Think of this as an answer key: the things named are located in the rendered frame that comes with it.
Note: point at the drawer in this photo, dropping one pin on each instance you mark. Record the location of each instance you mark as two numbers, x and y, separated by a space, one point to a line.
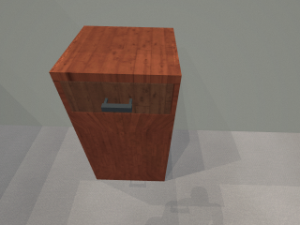
147 97

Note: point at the handle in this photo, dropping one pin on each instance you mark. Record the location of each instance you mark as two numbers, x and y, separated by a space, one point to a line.
116 107

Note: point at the cabinet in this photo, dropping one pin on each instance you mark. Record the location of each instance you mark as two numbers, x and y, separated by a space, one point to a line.
122 145

